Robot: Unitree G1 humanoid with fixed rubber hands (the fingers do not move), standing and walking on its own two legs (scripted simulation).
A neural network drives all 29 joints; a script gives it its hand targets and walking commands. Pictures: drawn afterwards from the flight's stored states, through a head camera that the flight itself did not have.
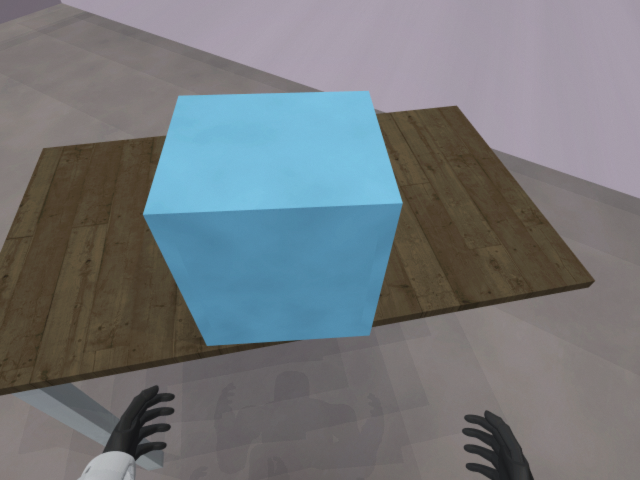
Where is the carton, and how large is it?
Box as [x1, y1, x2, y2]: [143, 91, 402, 345]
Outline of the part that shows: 368,91 178,96 143,215 207,345 369,335 402,202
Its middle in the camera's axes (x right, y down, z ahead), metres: -0.05 -0.02 +0.52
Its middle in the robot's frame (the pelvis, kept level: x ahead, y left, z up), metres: +0.41 +0.06 +0.08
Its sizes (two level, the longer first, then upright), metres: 0.237 0.203 0.273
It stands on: a table, 0.73 m high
